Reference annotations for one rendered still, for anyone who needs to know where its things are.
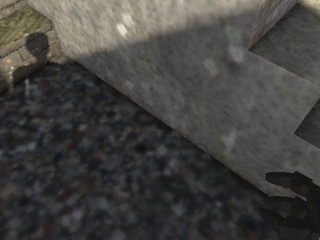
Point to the right robot hand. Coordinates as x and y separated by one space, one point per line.
306 225

